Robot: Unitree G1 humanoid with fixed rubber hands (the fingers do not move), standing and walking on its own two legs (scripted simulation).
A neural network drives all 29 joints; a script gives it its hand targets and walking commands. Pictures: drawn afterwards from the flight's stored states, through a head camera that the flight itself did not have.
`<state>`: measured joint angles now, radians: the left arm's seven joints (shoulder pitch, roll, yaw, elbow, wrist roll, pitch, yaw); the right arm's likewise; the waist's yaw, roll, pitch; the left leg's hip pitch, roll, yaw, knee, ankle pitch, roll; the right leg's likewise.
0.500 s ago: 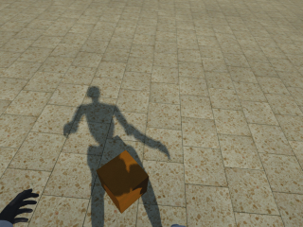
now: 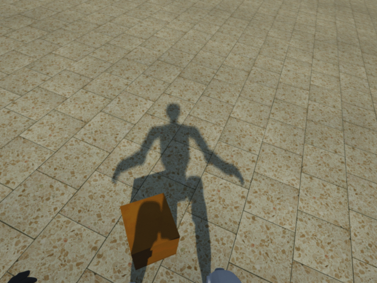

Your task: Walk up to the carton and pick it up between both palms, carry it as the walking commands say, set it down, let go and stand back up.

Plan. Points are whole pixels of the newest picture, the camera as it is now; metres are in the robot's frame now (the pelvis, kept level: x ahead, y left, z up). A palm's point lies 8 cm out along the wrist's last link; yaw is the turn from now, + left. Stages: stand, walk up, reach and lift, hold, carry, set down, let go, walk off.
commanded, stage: walk up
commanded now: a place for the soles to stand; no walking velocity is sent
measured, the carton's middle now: (149, 231) +0.46 +0.11 -0.61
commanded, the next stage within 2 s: reach and lift in 1.96 s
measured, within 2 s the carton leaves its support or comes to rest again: neither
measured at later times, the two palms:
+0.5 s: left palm out of the picture -0.05 +0.26 -0.02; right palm (337, 234) +0.26 -0.38 -0.06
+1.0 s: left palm out of the picture +0.01 +0.25 -0.06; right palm (323, 233) +0.26 -0.35 -0.07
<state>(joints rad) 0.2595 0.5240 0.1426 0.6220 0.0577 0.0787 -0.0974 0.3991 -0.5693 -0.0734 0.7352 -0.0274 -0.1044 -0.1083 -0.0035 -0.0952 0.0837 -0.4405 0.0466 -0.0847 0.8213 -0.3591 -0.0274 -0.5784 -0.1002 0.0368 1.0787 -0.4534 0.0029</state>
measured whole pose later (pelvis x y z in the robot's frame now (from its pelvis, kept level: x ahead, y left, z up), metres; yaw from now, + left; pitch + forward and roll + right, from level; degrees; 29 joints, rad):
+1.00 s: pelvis +0.05 -0.09 +0.02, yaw +23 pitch -1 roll -1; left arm 0.20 0.45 0.03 0.90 0.01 -0.07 0.01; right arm 0.18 -0.44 -0.03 0.91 -0.01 -0.02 0.02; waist 0.00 0.02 0.04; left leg -0.34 0.00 -0.04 0.71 -0.35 0.00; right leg -0.30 -0.05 -0.10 0.67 -0.34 0.01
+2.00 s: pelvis +0.06 -0.06 +0.03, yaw +23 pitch +0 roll -1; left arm 0.17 0.44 0.09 0.84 0.03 0.02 0.02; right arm 0.09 -0.41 -0.10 0.79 -0.04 0.06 0.06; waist 0.02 0.02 0.06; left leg -0.26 -0.03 -0.02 0.56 -0.30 0.03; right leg -0.22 -0.08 -0.08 0.52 -0.29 0.04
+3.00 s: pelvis -0.01 -0.10 -0.05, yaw +19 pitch +29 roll -1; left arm -0.82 0.36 0.24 0.82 -0.03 0.24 -0.05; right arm -0.83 -0.31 -0.21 0.78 0.04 0.26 -0.01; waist 0.03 -0.01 0.09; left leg -1.21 0.01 0.03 1.04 -0.33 0.02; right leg -1.20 -0.03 0.01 1.01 -0.30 0.04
